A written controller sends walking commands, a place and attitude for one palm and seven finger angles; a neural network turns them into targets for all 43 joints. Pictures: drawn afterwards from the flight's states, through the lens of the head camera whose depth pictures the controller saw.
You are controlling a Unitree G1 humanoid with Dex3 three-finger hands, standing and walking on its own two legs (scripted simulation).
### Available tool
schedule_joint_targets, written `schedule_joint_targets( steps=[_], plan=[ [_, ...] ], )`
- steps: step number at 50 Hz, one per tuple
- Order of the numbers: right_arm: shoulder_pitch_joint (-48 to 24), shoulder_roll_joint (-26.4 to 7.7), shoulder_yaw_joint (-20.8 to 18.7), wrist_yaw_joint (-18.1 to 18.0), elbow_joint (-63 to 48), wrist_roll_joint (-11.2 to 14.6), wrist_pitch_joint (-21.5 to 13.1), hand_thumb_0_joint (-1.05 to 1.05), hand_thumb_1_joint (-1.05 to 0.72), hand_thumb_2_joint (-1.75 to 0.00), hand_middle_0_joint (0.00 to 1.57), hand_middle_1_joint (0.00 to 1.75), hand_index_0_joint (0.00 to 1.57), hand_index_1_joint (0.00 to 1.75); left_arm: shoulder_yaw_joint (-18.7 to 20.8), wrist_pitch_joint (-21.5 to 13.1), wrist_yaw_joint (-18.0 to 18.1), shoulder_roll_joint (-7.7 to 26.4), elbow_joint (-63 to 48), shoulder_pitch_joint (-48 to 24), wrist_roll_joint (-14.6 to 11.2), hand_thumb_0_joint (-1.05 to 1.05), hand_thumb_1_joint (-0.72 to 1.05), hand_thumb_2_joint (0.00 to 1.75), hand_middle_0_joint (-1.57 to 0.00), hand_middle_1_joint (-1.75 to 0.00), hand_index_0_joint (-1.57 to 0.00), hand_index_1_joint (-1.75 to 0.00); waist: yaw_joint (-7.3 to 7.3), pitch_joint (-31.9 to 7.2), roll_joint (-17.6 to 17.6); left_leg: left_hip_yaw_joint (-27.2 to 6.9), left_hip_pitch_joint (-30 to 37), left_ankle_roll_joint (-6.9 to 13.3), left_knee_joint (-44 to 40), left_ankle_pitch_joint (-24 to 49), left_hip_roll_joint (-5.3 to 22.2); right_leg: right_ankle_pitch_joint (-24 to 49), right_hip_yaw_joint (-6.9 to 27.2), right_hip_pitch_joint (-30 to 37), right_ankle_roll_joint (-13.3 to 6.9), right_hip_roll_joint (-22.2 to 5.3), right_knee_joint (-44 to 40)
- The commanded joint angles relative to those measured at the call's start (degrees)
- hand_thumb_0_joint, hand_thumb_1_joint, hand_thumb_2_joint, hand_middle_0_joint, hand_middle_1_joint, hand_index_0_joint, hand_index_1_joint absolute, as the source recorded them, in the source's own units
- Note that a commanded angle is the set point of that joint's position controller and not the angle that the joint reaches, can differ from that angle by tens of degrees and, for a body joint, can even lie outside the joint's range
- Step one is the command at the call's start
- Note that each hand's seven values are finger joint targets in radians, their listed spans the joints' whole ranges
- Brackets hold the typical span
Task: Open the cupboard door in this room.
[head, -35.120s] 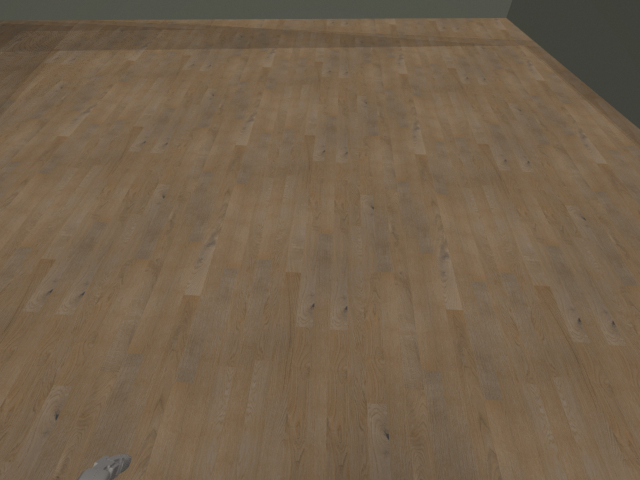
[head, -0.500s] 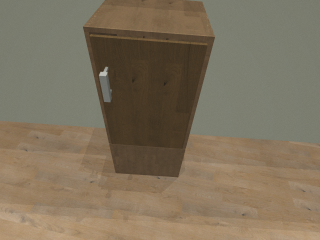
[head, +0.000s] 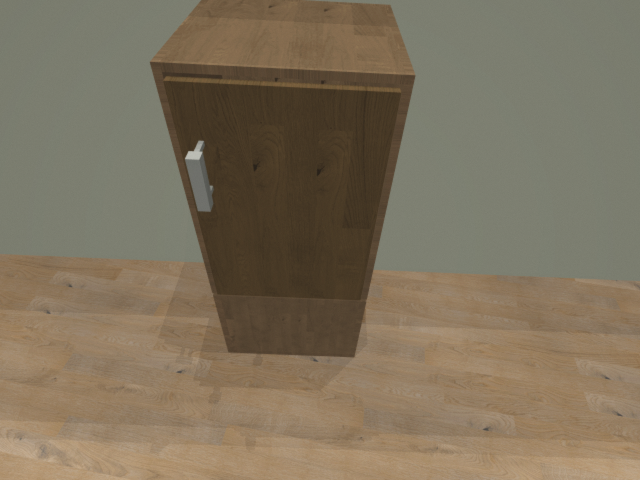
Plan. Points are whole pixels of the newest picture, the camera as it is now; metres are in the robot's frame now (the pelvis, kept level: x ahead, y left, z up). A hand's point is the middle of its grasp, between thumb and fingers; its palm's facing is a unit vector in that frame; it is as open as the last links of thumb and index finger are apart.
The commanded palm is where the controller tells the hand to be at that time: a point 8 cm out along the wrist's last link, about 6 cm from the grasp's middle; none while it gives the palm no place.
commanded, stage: look again from close up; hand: left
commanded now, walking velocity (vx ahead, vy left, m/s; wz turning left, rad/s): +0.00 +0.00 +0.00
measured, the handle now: (202, 175) +0.62 +0.26 +0.02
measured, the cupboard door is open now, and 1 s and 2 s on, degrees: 0 0 0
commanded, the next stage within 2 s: shuffle to correct the standing spot in 0.02 s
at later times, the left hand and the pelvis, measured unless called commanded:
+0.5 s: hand out of the picture -0.01 +0.19 -0.19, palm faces +0.04 -0.99 -0.14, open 7.4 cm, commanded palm none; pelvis +0.05 +0.03 -0.01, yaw -2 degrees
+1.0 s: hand out of the picture +0.14 +0.20 -0.17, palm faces +0.02 -0.97 -0.23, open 7.2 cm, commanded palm none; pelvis +0.09 +0.02 +0.00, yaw -2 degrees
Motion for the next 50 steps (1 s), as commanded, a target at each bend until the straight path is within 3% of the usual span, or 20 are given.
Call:
schedule_joint_targets(
  steps=[1, 6, 13, 16, 18, 19, 21, 22, 23, 25, 28, 31, 33, 35, 36, 37, 39, 40, 45, 50],
  plan=[
    [2.54, -5.55, -1.08, -0.54, -1.63, -0.04, -1.13, 0.00, -0.90, -0.90, 0.20, 0.30, 0.20, 0.30, 0.90, -0.40, 0.19, 4.23, -0.89, 6.43, -0.11, 0.00, 0.90, 0.90, -0.20, -0.30, -0.20, -0.30, 0.59, 6.05, 0.22, -5.62, -0.41, 0.38, -7.41, -10.06, 3.70, -3.43, 3.05, -6.39, -2.29, -2.97, -6.62],
    [2.79, -5.44, -1.02, -0.65, -1.49, 0.02, -1.32, 0.00, -0.90, -0.90, 0.20, 0.30, 0.20, 0.30, 0.87, -0.45, 0.23, 3.85, -0.86, 6.41, -0.13, 0.00, 0.90, 0.90, -0.20, -0.30, -0.20, -0.30, 0.53, 5.51, 1.18, -5.47, 0.25, 0.41, -7.29, -8.73, 3.90, -1.42, 2.95, -5.72, -2.33, -2.93, -6.20],
    [3.21, -4.78, -1.37, -0.11, -2.80, -0.60, -0.44, 0.00, -0.90, -0.90, 0.20, 0.30, 0.20, 0.30, 2.53, 0.01, -0.16, 6.44, -0.92, 7.40, 0.18, 0.00, 0.90, 0.90, -0.20, -0.30, -0.20, -0.30, 1.13, 8.70, -4.45, -1.02, -4.19, 0.53, 2.18, -15.22, -0.10, -22.36, 9.06, -9.10, -5.17, -7.22, -11.23],
    [4.50, -3.81, -1.53, 0.09, -3.56, -0.85, -0.58, 0.00, -0.90, -0.90, 0.20, 0.30, 0.20, 0.30, 3.33, 0.09, -0.05, 7.92, -1.98, 5.16, 0.19, 0.00, 0.90, 0.90, -0.20, -0.30, -0.20, -0.30, 0.16, 10.30, -7.69, 1.84, -3.77, 0.39, 9.49, -12.51, -0.40, -25.38, 12.02, -12.26, -7.50, -11.27, -13.58],
    [6.90, -3.50, -1.35, 0.18, -3.50, -0.78, -1.27, 0.00, -0.90, -0.90, 0.20, 0.30, 0.20, 0.30, 3.43, -0.02, -0.33, 7.52, -2.56, 3.53, 0.27, 0.00, 0.90, 0.90, -0.20, -0.30, -0.20, -0.30, -1.08, 9.62, -4.24, 1.62, -0.50, 0.73, 5.02, -11.64, -0.24, -20.84, 9.03, -12.80, -7.31, -9.54, -9.11],
    [8.38, -4.35, -1.42, 0.13, -3.15, -0.61, -1.63, 0.00, -0.90, -0.90, 0.20, 0.30, 0.20, 0.30, 3.30, 0.11, -0.52, 6.71, -2.69, 3.38, 0.34, 0.00, 0.90, 0.90, -0.20, -0.30, -0.20, -0.30, -1.36, 9.63, -0.60, -0.29, 1.16, 1.13, 1.03, -12.96, 0.30, -18.32, 5.82, -13.29, -6.43, -6.85, -4.43],
    [12.56, -8.55, -2.25, -0.35, -1.94, -0.84, -2.19, 0.00, -0.90, -0.90, 0.20, 0.30, 0.20, 0.30, 2.70, 0.18, -0.87, 2.92, -3.05, 4.04, 0.53, 0.00, 0.90, 0.90, -0.20, -0.30, -0.20, -0.30, -1.89, 9.33, 13.19, -14.37, 2.81, 4.43, -11.98, -23.28, 8.74, -13.96, -3.51, -16.09, -3.86, 0.16, 10.69],
    [14.16, -9.94, -2.53, -0.65, -1.65, -0.81, -2.39, 0.00, -0.90, -0.90, 0.20, 0.30, 0.20, 0.30, 2.24, 0.05, -0.99, 2.00, -3.83, 2.26, 0.80, 0.00, 0.90, 0.90, -0.20, -0.30, -0.20, -0.30, -2.58, 9.89, 16.60, -22.66, 3.99, 7.66, -18.45, -28.59, 12.55, -15.77, -4.52, -20.19, -3.32, 1.84, 19.98],
    [13.58, -9.65, -2.30, -0.88, -1.90, -0.65, -2.57, 0.00, -0.90, -0.90, 0.20, 0.30, 0.20, 0.30, 2.06, -0.01, -1.22, 2.10, -4.57, 0.09, 0.85, 0.00, 0.90, 0.90, -0.20, -0.30, -0.20, -0.30, -2.53, 11.46, 14.31, -24.90, 4.19, 10.86, -20.05, -27.79, 14.68, -15.48, -2.13, -23.77, -3.83, -0.36, 28.10],
    [10.49, -8.06, -1.64, -0.92, -2.88, -0.55, -3.24, 0.00, -0.90, -0.90, 0.20, 0.30, 0.20, 0.30, 2.01, -0.76, -1.68, 1.96, -4.92, -1.56, 0.58, 0.00, 0.90, 0.90, -0.20, -0.30, -0.20, -0.30, -1.09, 10.54, 7.76, -22.72, 3.64, 12.63, -18.69, -19.51, 14.64, -12.54, 0.28, -24.95, -4.21, -3.10, 32.54],
    [7.45, -7.05, -1.09, -1.17, -3.35, -0.72, -3.88, 0.00, -0.90, -0.90, 0.20, 0.30, 0.20, 0.30, 1.33, -0.89, -1.71, 0.01, -4.11, -0.31, 0.07, 0.00, 0.90, 0.90, -0.20, -0.30, -0.20, -0.30, 0.28, 5.06, 1.91, -13.36, 4.13, 11.53, -15.87, -1.47, 12.15, -8.27, -0.67, -16.24, -2.90, -3.51, 22.89],
    [7.16, -6.51, -0.70, -1.93, -2.14, -0.50, -4.12, 0.00, -0.90, -0.90, 0.20, 0.30, 0.20, 0.30, 0.74, -0.71, -0.83, -0.62, -3.58, 0.07, -0.54, 0.00, 0.90, 0.90, -0.20, -0.30, -0.20, -0.30, 0.98, 1.40, 1.03, -7.74, 5.97, 9.98, -9.24, 21.44, 11.02, -2.55, -0.91, -7.49, -1.65, -1.78, 9.38],
    [6.15, -6.30, -0.61, -2.15, -1.56, 0.03, -3.97, 0.00, -0.90, -0.90, 0.20, 0.30, 0.20, 0.30, 1.08, -0.95, -0.34, 1.77, -2.61, 2.29, -0.67, 0.00, 0.90, 0.90, -0.20, -0.30, -0.20, -0.30, 2.42, -0.41, -0.18, -5.47, 4.53, 5.95, -4.67, 19.34, 8.80, 9.23, 0.06, 0.61, -1.39, -2.24, -2.75],
    [6.27, -3.54, -0.16, -1.82, -1.33, 0.50, -3.53, 0.00, -0.90, -0.90, 0.20, 0.30, 0.20, 0.30, 1.27, -1.27, 0.14, 5.37, -2.05, 2.03, -0.77, 0.00, 0.90, 0.90, -0.20, -0.30, -0.20, -0.30, 1.27, 0.23, -1.54, -3.56, -1.27, 1.58, -4.79, 3.41, 4.76, 24.07, 7.47, 6.21, -3.98, -8.31, -2.56],
    [6.57, -2.78, -0.11, -1.62, -1.07, 0.50, -3.10, 0.00, -0.90, -0.90, 0.20, 0.30, 0.20, 0.30, 1.22, -1.00, 0.09, 6.48, -2.27, 0.80, -0.79, 0.00, 0.90, 0.90, -0.20, -0.30, -0.20, -0.30, 0.74, 2.00, -0.32, -3.31, -2.71, 0.85, -6.44, -2.48, 3.46, 26.35, 7.41, 5.18, -5.15, -10.10, -1.30],
    [5.85, -2.01, -0.09, -1.54, -0.93, 0.36, -2.65, 0.00, -0.90, -0.90, 0.20, 0.30, 0.20, 0.30, 1.11, -0.64, 0.16, 6.32, -2.52, 0.23, -0.75, 0.00, 0.90, 0.90, -0.20, -0.30, -0.20, -0.30, 0.87, 4.10, -0.16, -3.01, -2.32, 0.63, -6.36, -0.58, 3.09, 29.08, 6.57, 3.47, -5.44, -9.98, -0.22],
    [6.49, -3.08, -0.59, -1.65, -0.72, 0.19, -1.66, 0.00, -0.90, -0.90, 0.20, 0.30, 0.20, 0.30, 1.24, -0.53, 0.45, 6.12, -2.97, -0.54, -0.81, 0.00, 0.90, 0.90, -0.20, -0.30, -0.20, -0.30, 0.36, 1.90, -7.10, -1.65, 0.43, 0.28, -3.70, 2.90, 3.56, 34.65, 5.90, 3.14, -5.99, -9.19, 1.11],
    [6.53, -3.42, -0.79, -1.69, -0.73, 0.13, -1.56, 0.00, -0.90, -0.90, 0.20, 0.30, 0.20, 0.30, 1.36, -0.37, 0.60, 6.27, -3.27, -0.84, -0.82, 0.00, 0.90, 0.90, -0.20, -0.30, -0.20, -0.30, 0.44, 1.15, -5.85, -1.56, 1.53, 0.22, -3.09, 5.31, 3.62, 36.37, 5.82, 3.12, -6.04, -9.35, 1.78],
    [4.28, -4.85, -1.61, -1.70, -2.05, -0.06, -0.81, 0.00, -0.90, -0.90, 0.20, 0.30, 0.20, 0.30, 2.37, 0.54, 0.88, 7.69, -5.48, -3.32, -0.66, 0.00, 0.90, 0.90, -0.20, -0.30, -0.20, -0.30, 0.43, -1.29, 0.29, -2.08, 5.35, 0.54, -0.49, 14.90, 5.04, 29.25, 5.49, 0.43, -5.75, -7.75, 3.33],
    [1.27, -5.74, -1.63, -1.51, -3.18, -0.23, -0.63, 0.00, -0.90, -0.90, 0.20, 0.30, 0.20, 0.30, 2.14, 1.08, 0.54, 6.82, -6.03, -5.46, -0.36, 0.00, 0.90, 0.90, -0.20, -0.30, -0.20, -0.30, 0.45, 0.58, 0.39, -3.80, 4.52, 1.40, -2.98, 9.22, 6.05, 16.62, 4.70, -2.24, -4.72, -5.61, 1.47]
  ],
)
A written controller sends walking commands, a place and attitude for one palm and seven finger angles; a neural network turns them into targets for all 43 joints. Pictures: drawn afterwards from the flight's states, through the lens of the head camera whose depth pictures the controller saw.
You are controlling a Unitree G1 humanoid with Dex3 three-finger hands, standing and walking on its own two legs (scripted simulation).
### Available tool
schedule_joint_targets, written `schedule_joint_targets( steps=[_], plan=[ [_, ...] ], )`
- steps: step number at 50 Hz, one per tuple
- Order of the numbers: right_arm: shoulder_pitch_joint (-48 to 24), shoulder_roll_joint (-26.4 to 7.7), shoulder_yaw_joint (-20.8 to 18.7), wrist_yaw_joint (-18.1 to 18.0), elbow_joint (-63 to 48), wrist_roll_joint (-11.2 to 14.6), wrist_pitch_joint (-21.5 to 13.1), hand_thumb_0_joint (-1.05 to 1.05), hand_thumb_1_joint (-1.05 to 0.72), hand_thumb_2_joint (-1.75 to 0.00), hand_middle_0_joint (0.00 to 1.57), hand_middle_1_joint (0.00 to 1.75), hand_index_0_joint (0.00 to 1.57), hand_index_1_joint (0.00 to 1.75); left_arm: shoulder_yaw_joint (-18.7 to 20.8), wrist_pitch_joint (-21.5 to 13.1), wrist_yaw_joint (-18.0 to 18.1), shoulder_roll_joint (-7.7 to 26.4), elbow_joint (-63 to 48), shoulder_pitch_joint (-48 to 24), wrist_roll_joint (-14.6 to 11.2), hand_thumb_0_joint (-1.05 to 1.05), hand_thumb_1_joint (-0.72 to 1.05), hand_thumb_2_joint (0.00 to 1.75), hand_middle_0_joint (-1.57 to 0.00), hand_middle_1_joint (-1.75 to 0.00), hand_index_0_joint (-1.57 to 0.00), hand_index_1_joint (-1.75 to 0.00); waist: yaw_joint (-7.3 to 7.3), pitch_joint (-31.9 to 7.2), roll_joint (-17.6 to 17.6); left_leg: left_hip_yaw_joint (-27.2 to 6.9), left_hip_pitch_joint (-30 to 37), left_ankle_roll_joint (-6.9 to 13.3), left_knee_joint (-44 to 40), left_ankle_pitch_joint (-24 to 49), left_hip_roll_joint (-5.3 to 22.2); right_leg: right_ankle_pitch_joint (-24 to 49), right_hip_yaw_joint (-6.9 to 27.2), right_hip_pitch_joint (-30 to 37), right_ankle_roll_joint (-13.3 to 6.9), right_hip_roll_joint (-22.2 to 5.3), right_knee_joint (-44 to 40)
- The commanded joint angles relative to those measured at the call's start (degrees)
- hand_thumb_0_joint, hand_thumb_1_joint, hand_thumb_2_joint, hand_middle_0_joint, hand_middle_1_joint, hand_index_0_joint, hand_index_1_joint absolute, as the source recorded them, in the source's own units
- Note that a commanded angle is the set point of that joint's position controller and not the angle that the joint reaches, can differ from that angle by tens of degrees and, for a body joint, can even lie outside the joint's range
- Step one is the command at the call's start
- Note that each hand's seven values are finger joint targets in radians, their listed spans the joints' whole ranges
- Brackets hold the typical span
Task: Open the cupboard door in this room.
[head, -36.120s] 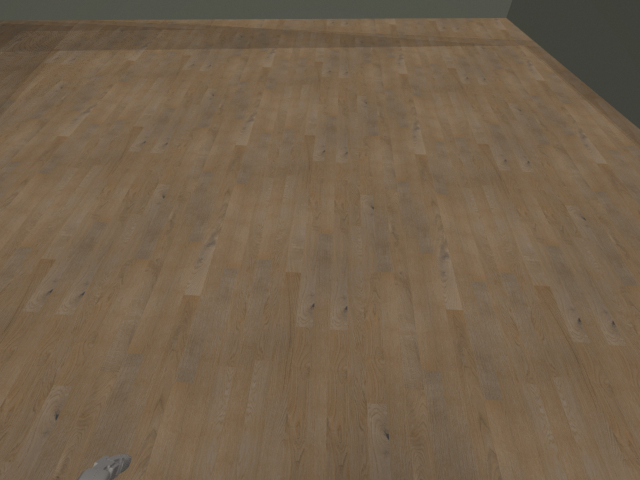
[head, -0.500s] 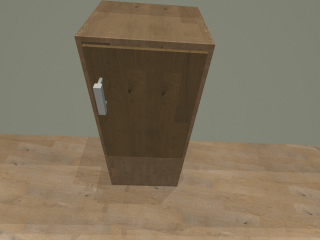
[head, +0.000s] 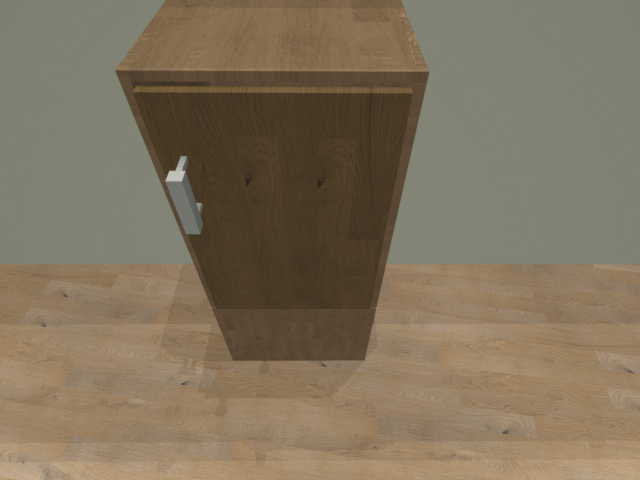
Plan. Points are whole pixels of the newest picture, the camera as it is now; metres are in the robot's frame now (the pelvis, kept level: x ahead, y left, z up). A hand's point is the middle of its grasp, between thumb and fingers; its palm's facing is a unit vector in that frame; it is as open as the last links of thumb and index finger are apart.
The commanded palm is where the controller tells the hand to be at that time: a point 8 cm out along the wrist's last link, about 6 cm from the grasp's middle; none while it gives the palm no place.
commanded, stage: come to a stop and stand still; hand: left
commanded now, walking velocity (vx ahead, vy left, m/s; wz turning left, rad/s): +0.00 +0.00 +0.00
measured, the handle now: (188, 195) +0.53 +0.25 +0.03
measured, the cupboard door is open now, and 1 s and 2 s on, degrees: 0 0 0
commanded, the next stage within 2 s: look again from close up in 0.52 s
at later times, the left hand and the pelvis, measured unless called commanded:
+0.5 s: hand out of the picture -0.04 +0.18 -0.17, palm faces +0.06 -0.98 -0.20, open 7.4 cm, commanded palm none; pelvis -0.04 +0.00 +0.00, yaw +2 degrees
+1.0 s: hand out of the picture -0.04 +0.15 -0.17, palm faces +0.05 -0.99 -0.16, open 7.3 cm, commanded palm none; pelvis -0.02 -0.01 +0.01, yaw +2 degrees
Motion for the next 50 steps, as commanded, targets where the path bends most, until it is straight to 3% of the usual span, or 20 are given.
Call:
schedule_joint_targets(
  steps=[1, 2, 3, 4, 5, 6, 8, 10, 12, 17, 19, 23, 28, 31, 38, 44, 50],
  plan=[
    [3.84, -4.51, -0.73, -0.05, -1.89, -0.09, -0.78, 0.00, -0.90, -0.90, 0.20, 0.30, 0.20, 0.30, 0.76, -0.16, -0.20, 4.77, -2.00, 4.16, 0.15, 0.00, 0.90, 0.90, -0.20, -0.30, -0.20, -0.30, 0.44, -1.99, 0.39, -7.17, -2.48, -0.03, -5.34, 16.34, 8.51, 15.04, 6.90, 3.27, -0.84, -6.67, -4.07],
    [3.36, -4.63, -0.57, 0.03, -1.98, -0.11, -0.80, 0.00, -0.90, -0.90, 0.20, 0.30, 0.20, 0.30, 0.60, -0.18, -0.29, 4.86, -1.86, 3.99, 0.15, 0.00, 0.90, 0.90, -0.20, -0.30, -0.20, -0.30, 0.45, -1.20, 0.14, -7.39, -3.19, -0.03, -6.08, 13.76, 8.38, 12.99, 7.09, 3.06, -0.71, -6.54, -4.87],
    [-2.08, -8.29, -0.68, 0.34, -7.04, 0.87, -1.69, 0.00, -0.90, -0.90, 0.20, 0.30, 0.20, 0.30, 0.26, -0.84, 1.51, 7.70, -0.36, 8.38, -0.15, 0.00, 0.90, 0.90, -0.20, -0.30, -0.20, -0.30, 1.87, -1.03, -1.25, -4.94, -5.20, -1.33, 2.59, 14.98, 9.05, 27.02, 7.80, 3.23, -0.59, -8.73, -2.73],
    [-1.82, -7.23, -0.07, 0.68, -8.59, 0.69, -1.62, 0.00, -0.90, -0.90, 0.20, 0.30, 0.20, 0.30, 0.14, -1.68, 1.11, 9.34, -0.94, 6.95, 0.03, 0.00, 0.90, 0.90, -0.20, -0.30, -0.20, -0.30, 0.17, -2.26, -1.32, -3.79, -6.37, -1.96, 2.50, 10.07, 6.39, 31.60, 8.85, 5.11, -2.34, -11.42, -2.76],
    [2.58, -4.63, -0.07, 0.76, -7.30, 0.22, -1.59, 0.00, -0.90, -0.90, 0.20, 0.30, 0.20, 0.30, 0.06, -1.87, 0.44, 9.01, -1.93, 5.49, -0.11, 0.00, 0.90, 0.90, -0.20, -0.30, -0.20, -0.30, -1.02, -6.92, -0.98, -4.72, -3.83, -1.44, -0.20, 3.02, 4.24, 25.11, 11.03, 5.50, -3.98, -12.24, -2.11],
    [3.91, -5.11, 0.04, 0.73, -7.06, -0.06, -1.46, 0.00, -0.90, -0.90, 0.20, 0.30, 0.20, 0.30, -0.10, -1.80, 0.17, 8.55, -2.69, 3.99, -0.14, 0.00, 0.90, 0.90, -0.20, -0.30, -0.20, -0.30, -1.34, -8.42, -0.74, -5.55, -2.73, -1.00, -1.45, 4.31, 5.07, 16.04, 9.53, 5.16, -4.00, -10.87, -2.86],
    [2.02, -6.32, 0.22, 0.84, -7.99, -0.28, -1.31, 0.00, -0.90, -0.90, 0.20, 0.30, 0.20, 0.30, -0.40, -1.16, -0.42, 7.98, -3.62, 2.23, -0.18, 0.00, 0.90, 0.90, -0.20, -0.30, -0.20, -0.30, -0.81, -3.45, 3.72, -8.76, -4.98, 0.15, -4.87, 2.91, 6.70, -1.31, 8.11, 0.76, -2.73, -7.24, -5.19],
    [0.69, -7.34, 0.46, 0.90, -8.92, -0.52, -1.31, 0.00, -0.90, -0.90, 0.20, 0.30, 0.20, 0.30, -0.77, -0.72, -0.82, 7.08, -3.37, 2.64, 0.06, 0.00, 0.90, 0.90, -0.20, -0.30, -0.20, -0.30, -0.04, 1.67, 3.68, -11.07, -10.26, 1.14, -8.59, -2.16, 7.96, -4.77, 5.98, 0.45, -1.53, -4.91, -5.49],
    [0.62, -8.26, 0.48, 0.95, -9.45, -0.62, -1.22, 0.00, -0.90, -0.90, 0.20, 0.30, 0.20, 0.30, -0.99, -0.70, -1.15, 6.41, -2.92, 3.87, 0.14, 0.00, 0.90, 0.90, -0.20, -0.30, -0.20, -0.30, 0.16, 4.16, 0.71, -11.35, -13.09, 1.21, -10.52, -7.92, 7.18, -6.57, 6.37, 0.59, -1.36, -4.60, -6.80],
    [2.59, -8.66, 0.65, 1.05, -8.83, -0.79, -1.29, 0.00, -0.90, -0.90, 0.20, 0.30, 0.20, 0.30, -1.07, -0.87, -1.40, 6.03, -2.43, 5.68, 0.26, 0.00, 0.90, 0.90, -0.20, -0.30, -0.20, -0.30, 0.00, 4.87, 0.75, -11.76, -13.82, 1.35, -12.57, -11.69, 6.64, -8.27, 6.20, 0.09, -0.81, -4.41, -8.27],
    [3.00, -8.56, 0.79, 1.05, -8.49, -0.79, -1.47, 0.00, -0.90, -0.90, 0.20, 0.30, 0.20, 0.30, -1.06, -1.00, -1.46, 5.86, -2.24, 6.30, 0.32, 0.00, 0.90, 0.90, -0.20, -0.30, -0.20, -0.30, 0.12, 4.06, 2.10, -11.91, -13.65, 1.37, -13.48, -11.76, 6.82, -7.00, 6.07, 0.95, -0.76, -4.30, -8.10],
    [4.17, -8.04, 1.11, 0.99, -7.48, -0.65, -1.74, 0.00, -0.90, -0.90, 0.20, 0.30, 0.20, 0.30, -1.09, -1.58, -1.61, 5.50, -1.43, 7.50, 0.13, 0.00, 0.90, 0.90, -0.20, -0.30, -0.20, -0.30, 0.05, 1.75, -1.50, -10.97, -12.15, 1.35, -11.67, -8.78, 5.89, -7.97, 7.60, 1.84, -0.75, -5.25, -10.08],
    [6.00, -6.83, 1.51, 0.89, -5.24, -0.54, -2.01, 0.00, -0.90, -0.90, 0.20, 0.30, 0.20, 0.30, -1.19, -1.96, -1.59, 4.88, -0.24, 7.96, -0.03, 0.00, 0.90, 0.90, -0.20, -0.30, -0.20, -0.30, -0.16, 2.11, -1.62, -10.11, -11.06, 1.09, -10.88, -6.44, 5.58, -8.63, 8.25, 0.92, -0.93, -5.83, -11.38],
    [6.69, -6.19, 1.81, 0.80, -3.85, -0.43, -2.31, 0.00, -0.90, -0.90, 0.20, 0.30, 0.20, 0.30, -1.40, -2.17, -1.54, 4.48, 0.72, 8.45, -0.18, 0.00, 0.90, 0.90, -0.20, -0.30, -0.20, -0.30, -0.09, 1.75, 0.07, -10.01, -10.26, 0.91, -11.04, -4.73, 5.83, -6.30, 7.90, 1.37, -1.02, -5.81, -11.09],
    [8.23, -4.59, 2.14, 0.57, -1.42, -0.32, -2.52, 0.00, -0.90, -0.90, 0.20, 0.30, 0.20, 0.30, -1.51, -2.40, -1.35, 3.37, 2.37, 8.94, -0.34, 0.00, 0.90, 0.90, -0.20, -0.30, -0.20, -0.30, 0.09, 2.57, -1.39, -8.99, -10.26, 0.53, -10.39, -2.12, 5.61, -4.94, 8.17, 2.27, -1.26, -5.94, -11.28],
    [8.70, -3.73, 2.30, 0.38, 0.11, -0.16, -2.91, 0.00, -0.90, -0.90, 0.20, 0.30, 0.20, 0.30, -1.63, -2.62, -1.15, 2.96, 3.05, 9.10, -0.41, 0.00, 0.90, 0.90, -0.20, -0.30, -0.20, -0.30, 0.27, 0.96, -0.05, -8.33, -8.48, 0.26, -9.79, 2.00, 6.09, 0.00, 7.69, 4.20, -1.40, -6.00, -10.69],
    [8.37, -3.06, 2.31, 0.21, 0.84, -0.14, -2.84, 0.00, -0.90, -0.90, 0.20, 0.30, 0.20, 0.30, -1.69, -2.51, -1.10, 2.51, 3.53, 9.21, -0.40, 0.00, 0.90, 0.90, -0.20, -0.30, -0.20, -0.30, 0.43, 2.43, 0.40, -8.06, -8.68, 0.09, -10.20, 2.51, 6.25, 1.53, 7.30, 4.47, -1.42, -5.90, -10.86]
  ],
)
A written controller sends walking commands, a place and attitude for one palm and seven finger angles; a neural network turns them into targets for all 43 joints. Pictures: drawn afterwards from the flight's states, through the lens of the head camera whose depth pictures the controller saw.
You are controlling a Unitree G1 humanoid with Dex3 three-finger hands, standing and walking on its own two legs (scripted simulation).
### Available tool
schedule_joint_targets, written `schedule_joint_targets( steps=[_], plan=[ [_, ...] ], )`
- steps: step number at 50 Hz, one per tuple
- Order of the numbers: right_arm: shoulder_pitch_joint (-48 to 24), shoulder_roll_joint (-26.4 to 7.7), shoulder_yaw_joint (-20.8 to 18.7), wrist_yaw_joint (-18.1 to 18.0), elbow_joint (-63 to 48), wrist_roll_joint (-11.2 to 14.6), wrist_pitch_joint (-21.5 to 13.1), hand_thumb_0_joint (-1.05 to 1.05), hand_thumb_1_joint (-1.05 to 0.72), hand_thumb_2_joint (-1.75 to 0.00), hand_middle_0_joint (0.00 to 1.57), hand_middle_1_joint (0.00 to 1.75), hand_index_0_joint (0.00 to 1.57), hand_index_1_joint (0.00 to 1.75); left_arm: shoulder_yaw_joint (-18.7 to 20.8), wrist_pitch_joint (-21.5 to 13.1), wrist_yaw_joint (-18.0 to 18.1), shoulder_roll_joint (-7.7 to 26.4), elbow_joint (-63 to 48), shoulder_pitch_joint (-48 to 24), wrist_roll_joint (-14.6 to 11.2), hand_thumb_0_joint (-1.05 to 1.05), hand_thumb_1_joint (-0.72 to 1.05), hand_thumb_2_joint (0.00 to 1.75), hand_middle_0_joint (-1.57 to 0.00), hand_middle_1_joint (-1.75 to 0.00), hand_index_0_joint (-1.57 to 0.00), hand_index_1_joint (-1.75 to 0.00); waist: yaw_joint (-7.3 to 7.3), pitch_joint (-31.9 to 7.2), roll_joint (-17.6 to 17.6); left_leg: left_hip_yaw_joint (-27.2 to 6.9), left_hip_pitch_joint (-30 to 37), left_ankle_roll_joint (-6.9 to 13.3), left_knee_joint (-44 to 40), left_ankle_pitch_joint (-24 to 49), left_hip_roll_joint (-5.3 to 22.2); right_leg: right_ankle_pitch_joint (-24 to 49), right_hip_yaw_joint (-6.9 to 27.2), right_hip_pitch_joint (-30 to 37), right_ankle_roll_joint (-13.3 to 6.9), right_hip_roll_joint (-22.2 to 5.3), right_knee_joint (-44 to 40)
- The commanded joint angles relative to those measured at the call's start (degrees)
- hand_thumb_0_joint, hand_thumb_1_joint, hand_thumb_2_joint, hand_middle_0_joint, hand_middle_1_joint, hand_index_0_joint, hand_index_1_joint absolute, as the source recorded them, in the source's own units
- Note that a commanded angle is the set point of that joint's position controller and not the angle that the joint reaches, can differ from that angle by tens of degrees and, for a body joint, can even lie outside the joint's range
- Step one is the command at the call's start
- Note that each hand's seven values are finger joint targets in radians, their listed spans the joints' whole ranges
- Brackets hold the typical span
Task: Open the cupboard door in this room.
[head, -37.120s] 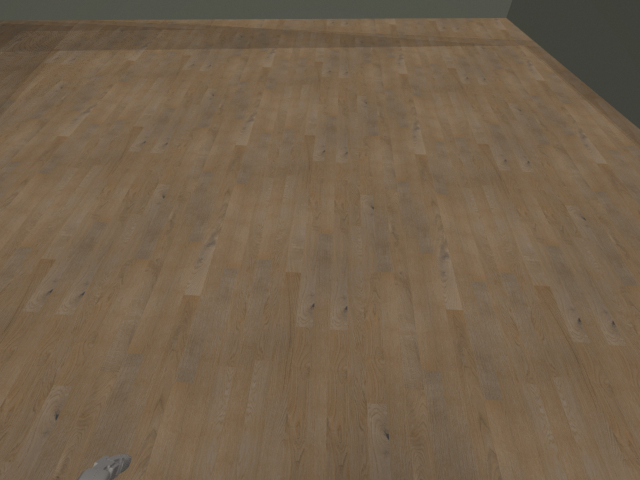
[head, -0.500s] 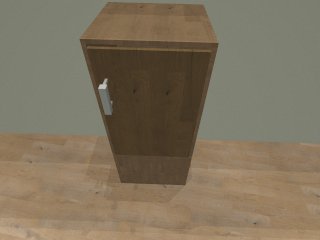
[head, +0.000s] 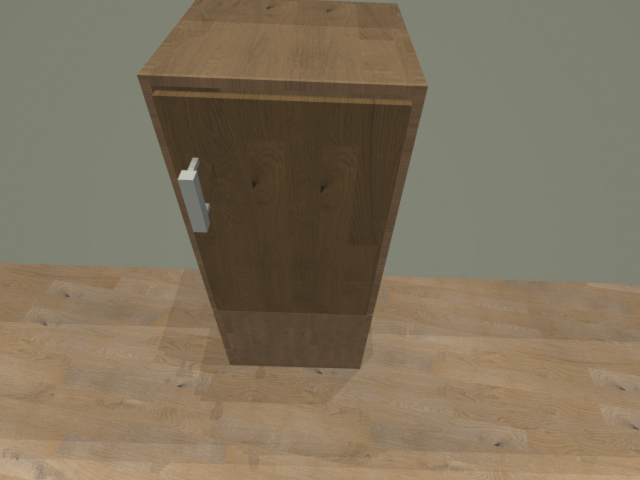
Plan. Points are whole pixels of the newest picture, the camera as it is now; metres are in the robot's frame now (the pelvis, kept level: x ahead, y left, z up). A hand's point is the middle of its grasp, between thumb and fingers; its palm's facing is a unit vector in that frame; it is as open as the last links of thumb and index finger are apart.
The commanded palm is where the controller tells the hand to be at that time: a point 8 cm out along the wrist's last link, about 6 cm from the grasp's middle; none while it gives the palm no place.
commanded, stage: look again from close up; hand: left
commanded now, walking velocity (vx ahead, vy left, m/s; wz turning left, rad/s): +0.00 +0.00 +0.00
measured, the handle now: (198, 194) +0.56 +0.25 +0.02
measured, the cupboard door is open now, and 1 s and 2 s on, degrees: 0 0 0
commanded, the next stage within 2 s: raise the hand with hooked fingers in 0.12 s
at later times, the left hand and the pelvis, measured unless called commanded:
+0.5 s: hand (198, 382) +0.23 +0.17 +0.00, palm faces +0.14 -0.99 -0.03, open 7.8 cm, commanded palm +0.13 +0.23 -0.05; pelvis +0.01 +0.00 -0.03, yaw +0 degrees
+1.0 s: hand (187, 391) +0.23 +0.19 -0.03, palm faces -0.10 -0.99 -0.04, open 10.8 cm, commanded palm +0.18 +0.26 -0.02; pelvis +0.00 -0.01 -0.08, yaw +2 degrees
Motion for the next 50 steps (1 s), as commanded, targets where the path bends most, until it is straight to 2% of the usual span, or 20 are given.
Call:
schedule_joint_targets(
  steps=[1, 10, 11, 12, 13, 14, 15, 17, 20, 23, 24, 26, 29, 32, 35, 38, 40, 42, 47, 50],
  plan=[
    [3.55, -4.80, -0.95, -0.54, -0.93, 0.00, -0.96, 0.00, -0.90, -0.90, 0.20, 0.30, 0.20, 0.30, 0.69, -0.92, 0.06, 3.83, -1.89, 3.91, -0.21, 0.00, 0.90, 0.90, -0.20, -0.30, -0.20, -0.30, 0.47, 4.36, 1.03, -6.26, -7.83, 0.59, -7.04, -0.91, 5.85, -2.21, 8.69, 3.38, -0.46, -6.67, -5.77],
    [2.88, -4.80, -1.04, -0.66, -0.55, 0.07, -1.04, 0.00, -0.90, -0.90, 0.20, 0.30, 0.20, 0.30, 0.68, -0.95, 0.14, 3.58, -1.79, 3.92, -0.16, 0.00, 0.90, 0.90, -0.20, -0.30, -0.20, -0.30, 0.51, 4.49, 0.65, -6.17, -6.20, 0.53, -7.24, 1.30, 6.12, 0.42, 8.12, 3.83, -0.30, -6.63, -5.94],
    [-4.98, -7.99, -1.71, -0.21, -4.37, 0.64, -1.30, 0.00, -0.90, -0.90, 0.20, 0.30, 0.20, 0.30, 0.75, -1.25, 2.25, 6.82, 0.68, 8.42, 0.33, 0.00, 0.90, 0.90, -0.20, -0.30, -0.20, -0.30, 3.41, 6.17, 2.35, -2.68, -6.86, -1.38, 2.51, 0.80, 6.58, 15.19, 9.80, 0.72, 0.59, -8.87, -3.80],
    [-5.72, -19.26, -2.40, -2.69, -27.66, 2.91, -9.70, 0.00, -0.90, -0.90, 0.20, 0.30, 0.20, 0.30, 3.01, -13.35, 1.37, 16.58, -89.16, -35.81, -12.86, 0.00, 0.88, 0.89, -0.20, -0.32, -0.20, -0.32, -5.52, -21.75, 14.71, -3.29, 5.78, -0.30, -4.06, 3.00, 0.55, 3.59, 7.47, 7.42, 0.87, -3.14, -0.79],
    [-11.69, -13.71, -0.18, -4.20, -23.62, 3.32, -15.20, 0.00, -0.90, -0.90, 0.20, 0.30, 0.20, 0.30, 4.39, -9.82, 4.78, 14.62, -75.31, -16.26, -8.21, 0.00, 0.85, 0.88, -0.20, -0.33, -0.20, -0.33, -0.71, -18.45, 18.18, -2.24, 3.17, -0.21, -5.56, 0.99, 1.65, -2.96, 4.90, 6.11, -1.03, -0.43, 1.93],
    [-10.61, -14.38, -1.65, -4.30, -20.95, 3.72, -17.06, 0.00, -0.90, -0.90, 0.20, 0.30, 0.20, 0.30, 1.94, -6.70, 7.44, 9.59, -69.38, -12.80, -9.00, 0.00, 0.83, 0.87, -0.21, -0.34, -0.21, -0.34, -2.14, -11.77, 15.30, -3.02, -2.76, -1.16, -5.99, -5.40, 2.15, -6.88, 3.32, 1.70, -0.49, 0.06, 2.26],
    [-7.76, -11.48, -1.65, -3.69, -19.81, 4.21, -16.68, 0.00, -0.90, -0.90, 0.20, 0.30, 0.20, 0.30, -2.77, -0.80, 7.48, -0.83, -55.05, 4.21, -8.72, 0.00, 0.81, 0.86, -0.21, -0.36, -0.21, -0.36, -1.78, -4.43, 7.63, -4.95, -7.84, -0.79, -5.83, -8.03, 2.03, -7.73, 1.36, -1.61, 0.10, -0.04, 1.46],
    [-9.11, -14.74, -2.48, -4.37, -25.77, 5.27, -18.86, 0.00, -0.90, -0.90, 0.20, 0.30, 0.20, 0.30, -3.85, -4.15, 5.03, 0.70, -69.11, -1.29, -11.62, 0.00, 0.76, 0.84, -0.21, -0.39, -0.21, -0.39, -2.18, 0.11, -2.59, -6.24, -9.82, 0.10, -2.03, -9.87, 1.73, -14.16, 2.61, -6.09, 1.31, -0.49, 0.16],
    [-8.33, -15.81, -3.73, -3.67, -30.04, 2.55, -20.63, 0.00, -0.90, -0.90, 0.20, 0.30, 0.20, 0.30, -1.41, -11.69, 1.79, 1.44, -62.57, 1.27, -9.74, 0.00, 0.69, 0.81, -0.22, -0.43, -0.22, -0.43, -2.83, 2.30, -14.46, -5.56, -16.77, 0.11, 7.33, -9.28, -0.62, -22.34, 4.04, -14.97, 1.62, -0.75, 2.60],
    [-10.67, -15.07, -6.04, -1.27, -34.40, 1.45, -20.61, 0.00, -0.90, -0.90, 0.20, 0.30, 0.20, 0.30, 5.27, -22.47, -6.41, 0.92, -54.62, 19.33, -13.25, 0.00, 0.62, 0.78, -0.22, -0.48, -0.22, -0.48, 3.13, -2.46, -19.00, -4.31, -26.96, -1.22, 15.98, -6.94, -0.89, -21.35, 5.36, -16.45, 1.31, -1.06, 10.25],
    [-10.95, -15.20, -6.90, 0.28, -35.70, 1.80, -19.72, 0.00, -0.90, -0.90, 0.20, 0.30, 0.20, 0.30, 10.55, -25.56, -10.13, 4.18, -52.60, 25.86, -14.61, 0.00, 0.60, 0.77, -0.22, -0.50, -0.22, -0.50, 5.75, -5.02, -11.70, -3.42, -27.28, -2.12, 17.76, -4.17, -1.57, -15.40, 6.12, -13.83, 0.26, -1.15, 13.37],
    [-14.41, -15.48, -7.07, 1.98, -38.73, 1.15, -18.32, 0.00, -0.90, -0.90, 0.20, 0.30, 0.20, 0.30, 13.35, -32.82, -17.14, 6.75, -56.41, 23.13, -16.35, 0.00, 0.55, 0.75, -0.22, -0.53, -0.22, -0.53, 5.06, -9.12, -4.69, -2.40, -30.69, -2.88, 22.96, -0.53, -2.52, -2.17, 6.17, -12.74, -0.05, -1.66, 20.37],
    [-15.81, -14.84, -7.30, 2.50, -42.75, 1.03, -15.05, 0.00, -0.90, -0.90, 0.20, 0.30, 0.20, 0.30, 17.32, -32.84, -18.42, 12.15, -63.46, 21.86, -14.27, 0.00, 0.48, 0.72, -0.23, -0.57, -0.23, -0.57, 7.00, -13.73, 3.16, -1.03, -34.53, -1.90, 25.95, 1.45, -2.52, 2.36, 8.13, -13.43, -0.43, -1.66, 25.41],
    [-14.86, -13.61, -6.78, 1.74, -46.20, 1.36, -13.54, 0.00, -0.90, -0.90, 0.20, 0.30, 0.20, 0.30, 14.78, -31.76, -16.12, 10.54, -76.51, 12.65, -15.09, 0.00, 0.41, 0.69, -0.24, -0.62, -0.24, -0.62, 4.44, -18.53, 8.89, -1.28, -32.96, -0.96, 28.29, 2.10, -1.74, 1.99, 9.34, -15.56, -0.06, -1.04, 26.50],
    [-10.42, -13.55, -6.47, 0.50, -45.22, 1.01, -13.16, 0.00, -0.90, -0.90, 0.20, 0.30, 0.20, 0.30, 15.30, -35.25, -13.62, 11.93, -88.49, 3.49, -15.76, 0.00, 0.34, 0.66, -0.24, -0.66, -0.24, -0.66, 0.39, -22.18, 8.48, -4.32, -30.71, -0.25, 31.17, 2.92, 0.09, 1.03, 8.41, -20.08, 0.30, 0.43, 27.81],
    [-8.96, -14.29, -5.36, -0.30, -42.34, 1.26, -14.73, 0.00, -0.90, -0.90, 0.20, 0.30, 0.20, 0.30, 9.01, -38.27, -15.48, 8.92, -88.43, -1.47, -15.67, 0.00, 0.27, 0.63, -0.25, -0.70, -0.25, -0.70, -3.68, -20.09, 7.59, -5.68, -30.86, 0.06, 33.57, 1.03, 0.93, -3.00, 7.38, -26.32, 0.48, 0.98, 27.73],
    [-8.56, -15.46, -4.66, -0.88, -40.92, 1.47, -15.48, 0.00, -0.90, -0.90, 0.20, 0.30, 0.20, 0.30, 7.47, -36.93, -19.06, 10.03, -84.50, -4.34, -15.97, 0.00, 0.22, 0.61, -0.25, -0.74, -0.25, -0.74, -5.47, -18.24, 5.71, -6.54, -32.30, 0.36, 34.55, -1.27, 1.31, -5.53, 6.51, -28.51, 0.61, 1.29, 27.69],
    [-8.58, -16.15, -4.40, -1.58, -40.58, 2.30, -15.90, 0.00, -0.90, -0.90, 0.20, 0.30, 0.20, 0.30, 9.08, -32.61, -21.97, 12.15, -77.87, -2.71, -16.13, 0.00, 0.18, 0.59, -0.25, -0.76, -0.25, -0.76, -5.00, -18.25, 2.14, -6.69, -34.97, 0.50, 33.62, -4.12, 1.21, -8.76, 6.88, -26.16, 1.13, 1.12, 25.88],
    [-11.81, -15.41, -3.98, -2.53, -44.24, 4.07, -13.35, 0.00, -0.90, -0.90, 0.20, 0.30, 0.20, 0.30, 19.92, -16.44, -24.30, 17.52, -73.15, 5.60, -19.98, 0.00, 0.06, 0.54, -0.26, -0.84, -0.26, -0.84, 2.27, -25.60, 0.94, -5.22, -33.75, 0.09, 27.41, -0.41, -0.34, -6.51, 7.79, -11.44, 1.89, -0.73, 21.68],
    [-12.62, -13.18, -3.63, -2.54, -44.84, 3.73, -12.68, 0.00, -0.90, -0.90, 0.20, 0.30, 0.20, 0.30, 24.59, -14.68, -19.82, 16.93, -77.45, 8.22, -22.68, 0.00, -0.01, 0.51, -0.27, -0.88, -0.27, -0.88, 4.46, -27.25, -0.92, -5.47, -32.34, -0.61, 25.67, 4.64, 0.00, 3.27, 7.08, -5.50, 1.92, -1.06, 22.39]
  ],
)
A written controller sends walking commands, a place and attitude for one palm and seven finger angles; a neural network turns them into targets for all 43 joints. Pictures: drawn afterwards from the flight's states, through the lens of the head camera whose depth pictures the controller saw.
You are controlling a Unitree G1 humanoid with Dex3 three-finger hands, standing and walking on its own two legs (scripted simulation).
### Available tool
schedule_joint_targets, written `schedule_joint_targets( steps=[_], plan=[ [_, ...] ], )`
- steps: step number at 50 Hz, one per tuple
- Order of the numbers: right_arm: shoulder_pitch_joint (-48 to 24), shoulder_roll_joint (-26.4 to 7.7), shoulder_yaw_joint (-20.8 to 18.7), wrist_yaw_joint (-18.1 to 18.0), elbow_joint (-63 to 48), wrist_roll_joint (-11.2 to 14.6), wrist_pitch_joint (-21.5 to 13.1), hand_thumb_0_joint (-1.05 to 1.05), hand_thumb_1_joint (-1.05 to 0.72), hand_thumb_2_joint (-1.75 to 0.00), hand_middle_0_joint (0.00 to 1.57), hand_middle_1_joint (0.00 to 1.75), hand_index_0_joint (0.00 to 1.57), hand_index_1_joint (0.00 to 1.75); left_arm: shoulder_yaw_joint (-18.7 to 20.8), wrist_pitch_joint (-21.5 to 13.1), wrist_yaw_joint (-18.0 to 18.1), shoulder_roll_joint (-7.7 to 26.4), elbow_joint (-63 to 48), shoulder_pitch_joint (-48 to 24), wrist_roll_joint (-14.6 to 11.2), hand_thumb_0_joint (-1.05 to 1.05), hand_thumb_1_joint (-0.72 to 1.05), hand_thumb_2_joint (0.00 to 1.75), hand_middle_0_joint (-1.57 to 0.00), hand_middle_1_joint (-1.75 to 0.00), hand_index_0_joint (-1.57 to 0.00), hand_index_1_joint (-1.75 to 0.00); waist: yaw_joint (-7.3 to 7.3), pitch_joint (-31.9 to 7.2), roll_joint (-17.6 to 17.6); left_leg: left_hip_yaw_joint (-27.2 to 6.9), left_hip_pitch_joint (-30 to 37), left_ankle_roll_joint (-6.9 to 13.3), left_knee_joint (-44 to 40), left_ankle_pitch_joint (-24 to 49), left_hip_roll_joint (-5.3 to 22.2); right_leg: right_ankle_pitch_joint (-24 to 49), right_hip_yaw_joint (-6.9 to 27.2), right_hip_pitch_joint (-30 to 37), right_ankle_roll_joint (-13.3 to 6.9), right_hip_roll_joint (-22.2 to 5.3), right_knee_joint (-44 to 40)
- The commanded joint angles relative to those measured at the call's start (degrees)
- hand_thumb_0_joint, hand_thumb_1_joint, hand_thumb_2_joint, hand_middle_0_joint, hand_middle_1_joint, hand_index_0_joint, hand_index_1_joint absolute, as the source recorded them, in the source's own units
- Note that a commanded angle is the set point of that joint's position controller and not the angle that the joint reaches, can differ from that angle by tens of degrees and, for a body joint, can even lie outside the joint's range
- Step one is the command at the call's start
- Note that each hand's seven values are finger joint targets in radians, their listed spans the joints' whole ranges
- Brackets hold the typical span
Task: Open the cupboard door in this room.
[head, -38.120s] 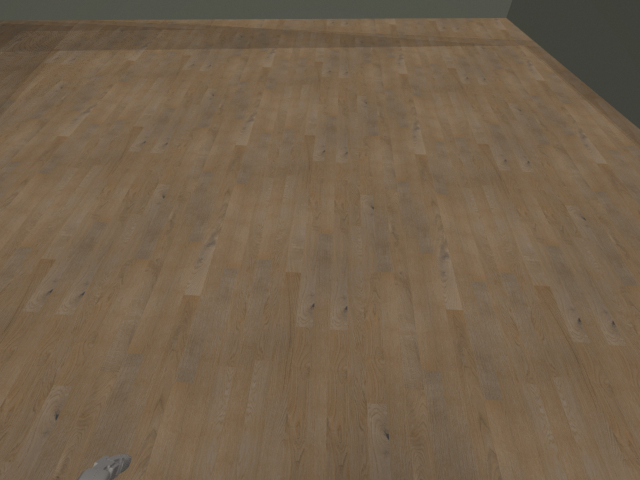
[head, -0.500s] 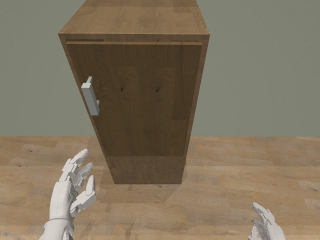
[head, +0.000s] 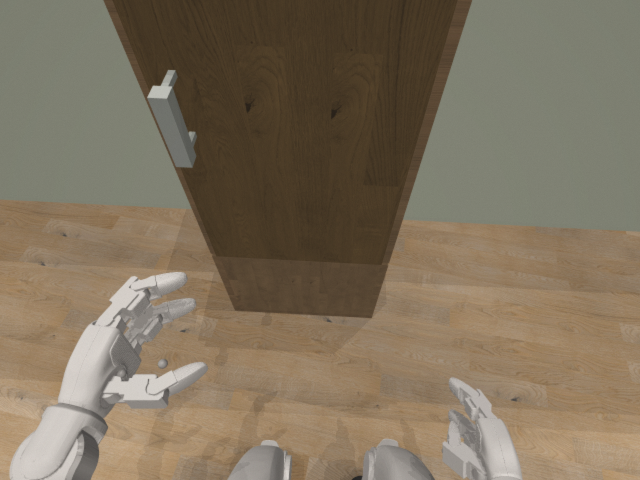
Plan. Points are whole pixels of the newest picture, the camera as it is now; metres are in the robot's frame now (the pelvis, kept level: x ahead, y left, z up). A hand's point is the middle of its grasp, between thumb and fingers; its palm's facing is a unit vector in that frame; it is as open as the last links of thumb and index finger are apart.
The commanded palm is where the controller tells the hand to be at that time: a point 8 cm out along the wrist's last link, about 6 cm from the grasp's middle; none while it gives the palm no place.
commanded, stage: raise the hand with hooked fingers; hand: left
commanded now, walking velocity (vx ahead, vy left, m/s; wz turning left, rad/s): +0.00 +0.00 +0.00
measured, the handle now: (178, 119) +0.56 +0.24 +0.10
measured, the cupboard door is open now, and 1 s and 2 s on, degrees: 0 0 0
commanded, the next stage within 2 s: move the hooked fingers beside the handle in 1.32 s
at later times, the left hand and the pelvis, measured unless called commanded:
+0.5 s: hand (81, 306) +0.27 +0.26 +0.10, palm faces +0.06 -1.00 -0.07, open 13.5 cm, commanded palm +0.24 +0.31 +0.10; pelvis +0.01 +0.02 +0.03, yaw +0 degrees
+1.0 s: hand (67, 257) +0.32 +0.29 +0.12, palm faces +0.00 -1.00 -0.04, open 14.0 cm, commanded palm +0.28 +0.33 +0.12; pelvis +0.02 +0.02 +0.05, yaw -1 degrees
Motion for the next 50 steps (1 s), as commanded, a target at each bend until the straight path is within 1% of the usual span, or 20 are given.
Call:
schedule_joint_targets(
  steps=[1, 2, 5, 7, 9, 12, 14, 15, 19, 20, 24, 29, 30, 32, 33, 35, 40, 41, 44, 50],
  plan=[
    [-3.63, -8.85, -6.19, -1.59, -11.25, 0.45, -3.56, 0.00, -0.90, -0.90, 0.20, 0.30, 0.20, 0.30, 14.08, -0.43, 5.93, 8.12, -14.74, 9.76, -4.68, 0.00, -0.03, 0.50, -0.27, -0.90, -0.27, -0.90, 4.48, -19.73, -2.72, -1.92, 4.59, 0.03, -13.34, 22.85, -1.83, 20.11, 8.42, 27.17, 2.95, -1.00, -11.37],
    [-3.39, -8.61, -6.04, -1.42, -10.90, 0.21, -3.86, 0.00, -0.90, -0.90, 0.20, 0.30, 0.20, 0.30, 12.59, -1.93, 7.46, 6.52, -16.02, 9.01, -4.33, 0.00, -0.06, 0.49, -0.27, -0.92, -0.27, -0.92, 3.93, -17.07, -0.61, -1.81, 5.29, -0.09, -14.36, 23.02, -1.75, 19.46, 7.29, 24.82, 2.68, -0.56, -11.29],
    [-1.10, -9.89, -6.26, -1.09, -9.18, -0.51, -4.22, 0.00, -0.90, -0.90, 0.20, 0.30, 0.20, 0.30, 10.62, -6.55, 9.61, 7.23, -13.67, 3.67, -1.44, 0.00, -0.13, 0.46, -0.27, -0.96, -0.27, -0.96, 1.11, -10.39, -1.22, -2.07, 5.07, 0.09, -15.06, 21.31, -1.19, 14.93, 6.11, 18.66, 2.50, 0.31, -11.37],
    [0.49, -11.22, -6.23, -0.86, -8.26, -0.59, -4.88, 0.00, -0.90, -0.90, 0.20, 0.30, 0.20, 0.30, 7.43, -8.96, 8.39, 6.14, -10.02, 0.95, 0.00, 0.00, -0.17, 0.44, -0.28, -0.99, -0.28, -0.99, -1.00, -7.43, 0.05, -2.15, 4.73, 0.25, -14.79, 17.26, -1.29, 9.46, 5.77, 14.08, 2.53, 0.30, -11.84],
    [1.03, -12.61, -6.16, -1.19, -8.10, -0.20, -5.55, 0.00, -0.90, -0.90, 0.20, 0.30, 0.20, 0.30, 5.07, -9.88, 5.60, 6.04, -7.95, -2.76, -0.05, 0.00, -0.22, 0.42, -0.28, -1.02, -0.28, -1.02, -2.45, -6.80, 0.68, -2.27, 5.32, 0.47, -14.49, 14.76, -1.37, 6.29, 6.27, 12.40, 2.36, 0.40, -12.67],
    [2.01, -13.79, -6.35, -1.95, -8.42, 0.55, -6.73, 0.00, -0.90, -0.90, 0.20, 0.30, 0.20, 0.30, 7.26, -9.44, 1.89, 9.94, -7.94, -5.78, -1.29, 0.00, -0.29, 0.39, -0.29, -1.07, -0.29, -1.07, -1.65, -11.99, 1.95, -2.23, 8.32, 0.56, -15.96, 14.19, -1.52, 5.22, 7.13, 15.93, 2.44, 0.05, -14.54],
    [2.21, -14.11, -6.22, -2.49, -8.15, 0.50, -7.05, 0.00, -0.90, -0.90, 0.20, 0.30, 0.20, 0.30, 11.03, -8.36, 0.93, 13.94, -8.26, -7.79, -2.53, 0.00, -0.34, 0.37, -0.29, -1.10, -0.29, -1.10, -0.50, -14.59, 2.14, -2.65, 10.20, 0.50, -16.67, 17.77, -1.47, 9.39, 6.80, 19.29, 2.16, 0.22, -14.17],
    [2.08, -13.85, -6.06, -2.58, -8.10, 0.53, -7.08, 0.00, -0.90, -0.90, 0.20, 0.30, 0.20, 0.30, 12.11, -8.17, 0.82, 14.59, -9.32, -8.03, -2.96, 0.00, -0.36, 0.36, -0.29, -1.11, -0.29, -1.11, 0.05, -15.97, 3.82, -2.50, 11.70, 0.46, -17.19, 20.07, -1.47, 12.00, 6.66, 20.80, 2.12, 0.17, -14.11],
    [1.84, -13.28, -5.42, -2.44, -7.73, 0.18, -6.56, 0.00, -0.90, -0.90, 0.20, 0.30, 0.20, 0.30, 16.09, -6.86, 2.89, 16.25, -6.73, -8.92, -4.32, 0.00, -0.45, 0.32, -0.30, -1.17, -0.30, -1.17, 1.49, -12.96, 3.86, -2.90, 13.35, -0.26, -19.10, 24.55, -1.15, 16.26, 5.04, 22.37, 1.71, 0.72, -14.21],
    [1.56, -13.16, -5.22, -2.29, -7.71, 0.34, -6.24, 0.00, -0.90, -0.90, 0.20, 0.30, 0.20, 0.30, 14.71, -6.37, 2.88, 14.49, -5.31, -9.64, -4.28, 0.00, -0.48, 0.31, -0.30, -1.18, -0.30, -1.18, 0.87, -11.05, 4.45, -2.63, 13.73, -0.38, -19.55, 24.28, -1.10, 16.21, 4.91, 21.35, 1.88, 0.70, -14.71],
    [1.62, -14.03, -4.82, -2.20, -7.92, 0.49, -5.16, 0.00, -0.90, -0.90, 0.20, 0.30, 0.20, 0.30, 13.06, -2.61, 1.27, 13.89, 2.35, -13.68, -3.70, 0.00, -0.50, 0.30, -0.30, -1.20, -0.30, -1.20, -0.08, -6.10, 3.78, -2.49, 12.92, -0.33, -20.78, 20.95, -1.30, 14.16, 4.95, 19.96, 1.76, 0.88, -16.69],
    [2.20, -14.77, -4.65, -2.82, -8.14, 0.67, -4.99, 0.00, -0.90, -0.90, 0.20, 0.30, 0.20, 0.30, 13.32, 0.00, -2.64, 16.97, 3.98, -22.10, -3.34, 0.00, -0.50, 0.30, -0.30, -1.20, -0.30, -1.20, -0.69, -10.21, 1.81, -2.65, 15.71, 0.04, -21.42, 22.80, -1.26, 16.85, 5.40, 22.74, 1.97, 0.93, -17.86],
    [2.12, -14.57, -4.61, -2.90, -7.92, 0.68, -5.04, 0.00, -0.90, -0.90, 0.20, 0.30, 0.20, 0.30, 14.31, -0.42, -3.04, 18.12, 2.87, -24.50, -3.45, 0.00, -0.50, 0.30, -0.30, -1.20, -0.30, -1.20, -0.48, -12.07, 3.00, -2.65, 17.09, -0.05, -21.75, 23.50, -1.19, 17.23, 5.52, 23.48, 1.97, 0.85, -18.05],
    [2.04, -14.37, -4.35, -3.13, -7.57, 0.46, -5.23, 0.00, -0.90, -0.90, 0.20, 0.30, 0.20, 0.30, 16.10, -1.36, -3.17, 19.95, 3.06, -27.03, -3.80, 0.00, -0.50, 0.30, -0.30, -1.20, -0.30, -1.20, -0.11, -12.57, 3.04, -3.02, 18.05, -0.22, -22.30, 23.97, -1.12, 17.16, 5.46, 24.00, 1.89, 0.91, -18.31],
    [2.15, -14.35, -4.29, -3.24, -7.32, 0.39, -5.28, 0.00, -0.90, -0.90, 0.20, 0.30, 0.20, 0.30, 17.21, -1.88, -3.02, 20.94, 3.79, -27.88, -3.90, 0.00, -0.50, 0.30, -0.30, -1.20, -0.30, -1.20, -0.10, -12.72, 1.47, -3.18, 18.07, -0.18, -22.58, 24.07, -1.09, 17.17, 5.42, 24.49, 1.93, 0.98, -18.39],
    [2.25, -14.29, -4.00, -3.30, -6.48, 0.18, -5.16, 0.00, -0.90, -0.90, 0.20, 0.30, 0.20, 0.30, 18.75, -2.69, -3.21, 22.71, 5.00, -30.26, -4.10, 0.00, -0.50, 0.30, -0.30, -1.20, -0.30, -1.20, 0.11, -12.63, 3.02, -3.22, 18.69, -0.42, -22.97, 25.40, -1.14, 18.21, 5.53, 25.19, 1.67, 1.00, -18.49],
    [2.64, -14.59, -4.00, -3.46, -5.46, 0.46, -4.80, 0.00, -0.90, -0.90, 0.20, 0.30, 0.20, 0.30, 18.58, -1.02, -5.31, 22.99, 12.04, -32.42, -3.95, 0.00, -0.50, 0.30, -0.30, -1.20, -0.30, -1.20, 0.15, -11.33, 5.28, -2.75, 20.23, -0.54, -24.04, 27.33, -1.05, 19.84, 5.56, 25.25, 1.50, 0.74, -19.60],
    [2.90, -14.84, -4.09, -3.58, -5.45, 0.49, -4.64, 0.00, -0.90, -0.90, 0.20, 0.30, 0.20, 0.30, 18.88, -0.24, -5.86, 23.54, 13.21, -33.24, -3.96, 0.00, -0.50, 0.30, -0.30, -1.20, -0.30, -1.20, 0.17, -11.78, 4.37, -2.67, 20.07, -0.43, -24.26, 27.04, -1.15, 19.91, 5.60, 25.54, 1.66, 0.65, -19.90],
    [3.17, -15.08, -4.32, -3.31, -6.22, 0.65, -4.67, 0.00, -0.90, -0.90, 0.20, 0.30, 0.20, 0.30, 16.12, 1.66, -7.71, 20.14, 16.55, -29.74, -4.18, 0.00, -0.50, 0.30, -0.30, -1.20, -0.30, -1.20, 0.37, -10.59, 1.79, -2.63, 19.45, -0.18, -24.50, 27.65, -1.15, 20.54, 5.44, 25.78, 1.56, 0.66, -20.39],
    [3.64, -15.16, -4.86, -2.36, -6.65, -0.08, -4.49, 0.00, -0.90, -0.90, 0.20, 0.30, 0.20, 0.30, 20.73, -1.11, -5.98, 24.44, 11.58, -30.61, -4.55, 0.00, -0.50, 0.30, -0.30, -1.20, -0.30, -1.20, 1.27, -13.48, 1.64, -2.24, 20.37, -0.33, -24.65, 30.52, -1.17, 23.15, 5.84, 27.65, 1.67, 0.79, -20.07]
  ],
)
